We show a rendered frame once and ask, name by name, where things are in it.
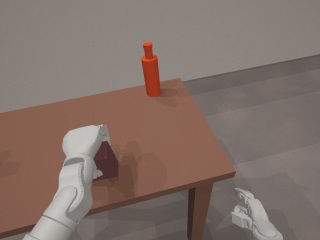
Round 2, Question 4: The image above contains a robot right forearm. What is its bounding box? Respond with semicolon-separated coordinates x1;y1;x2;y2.
251;219;283;240

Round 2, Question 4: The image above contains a right robot hand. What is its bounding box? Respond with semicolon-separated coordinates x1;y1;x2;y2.
231;188;269;233

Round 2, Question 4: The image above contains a sponge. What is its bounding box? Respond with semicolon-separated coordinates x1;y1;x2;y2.
65;141;118;182

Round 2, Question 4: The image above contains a robot left forearm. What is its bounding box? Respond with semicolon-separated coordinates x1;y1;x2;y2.
22;154;95;240

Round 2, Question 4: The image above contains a left robot hand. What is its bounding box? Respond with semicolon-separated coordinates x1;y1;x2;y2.
62;124;111;179

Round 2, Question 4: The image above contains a table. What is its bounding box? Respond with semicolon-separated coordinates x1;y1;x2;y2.
0;78;236;240

